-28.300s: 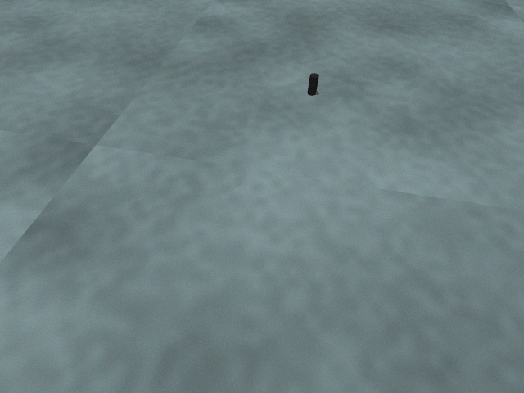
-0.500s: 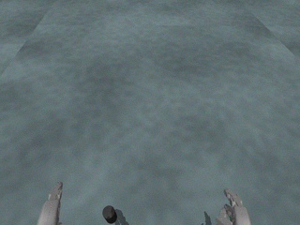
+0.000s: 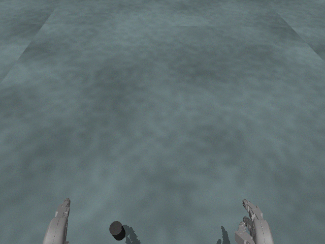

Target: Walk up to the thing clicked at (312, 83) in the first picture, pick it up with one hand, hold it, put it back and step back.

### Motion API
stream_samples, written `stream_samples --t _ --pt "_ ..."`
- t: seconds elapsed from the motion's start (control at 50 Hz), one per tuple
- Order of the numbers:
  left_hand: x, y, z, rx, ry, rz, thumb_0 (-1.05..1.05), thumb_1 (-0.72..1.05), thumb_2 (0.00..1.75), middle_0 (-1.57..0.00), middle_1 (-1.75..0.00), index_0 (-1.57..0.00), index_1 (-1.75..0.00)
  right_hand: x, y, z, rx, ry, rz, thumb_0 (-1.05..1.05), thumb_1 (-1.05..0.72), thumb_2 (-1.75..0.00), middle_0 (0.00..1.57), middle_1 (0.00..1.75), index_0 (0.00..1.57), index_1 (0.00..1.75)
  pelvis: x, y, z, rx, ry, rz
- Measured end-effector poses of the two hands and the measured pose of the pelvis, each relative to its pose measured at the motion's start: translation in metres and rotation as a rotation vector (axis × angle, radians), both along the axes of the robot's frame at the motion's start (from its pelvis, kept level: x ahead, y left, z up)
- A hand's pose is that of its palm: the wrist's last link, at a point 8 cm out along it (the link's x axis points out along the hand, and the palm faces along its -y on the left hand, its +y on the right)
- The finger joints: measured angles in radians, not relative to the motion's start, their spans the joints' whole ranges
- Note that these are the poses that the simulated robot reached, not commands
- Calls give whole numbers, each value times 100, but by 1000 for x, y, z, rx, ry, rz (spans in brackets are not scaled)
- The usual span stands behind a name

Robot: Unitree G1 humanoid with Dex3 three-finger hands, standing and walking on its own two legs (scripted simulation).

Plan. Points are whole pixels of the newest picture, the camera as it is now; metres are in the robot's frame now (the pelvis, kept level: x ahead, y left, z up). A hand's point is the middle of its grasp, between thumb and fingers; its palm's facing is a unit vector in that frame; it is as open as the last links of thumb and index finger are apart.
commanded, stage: home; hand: left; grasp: from the side
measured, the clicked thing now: (117, 231) +0.30 +0.20 -0.65
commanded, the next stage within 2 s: stand in 1.16 s
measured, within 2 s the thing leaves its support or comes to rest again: neither
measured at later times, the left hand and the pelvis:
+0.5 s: hand (84, 243) +0.15 +0.18 -0.06, palm faces +0.10 -0.95 -0.28, open 17.6 cm; pelvis -0.01 +0.00 +0.00, yaw +0 degrees
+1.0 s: hand out of the picture +0.15 +0.18 -0.06, palm faces +0.10 -0.95 -0.28, open 17.5 cm; pelvis -0.01 +0.00 +0.00, yaw +0 degrees
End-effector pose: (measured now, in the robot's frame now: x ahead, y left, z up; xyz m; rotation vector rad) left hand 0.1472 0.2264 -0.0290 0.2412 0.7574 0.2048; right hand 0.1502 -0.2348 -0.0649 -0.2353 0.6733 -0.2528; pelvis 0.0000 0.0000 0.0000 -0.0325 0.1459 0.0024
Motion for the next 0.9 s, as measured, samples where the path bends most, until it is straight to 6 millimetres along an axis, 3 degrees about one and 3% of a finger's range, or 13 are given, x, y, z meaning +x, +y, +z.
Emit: stream_samples --t 0.9 --pt "-17 -2 1 -3 -6 4 -1 -56 5 -5 -6 -5 -5 -15 0 -1 5 -4 8 2 -90 -90 20 30 20 30 -14 -2 1 5 -17 -3"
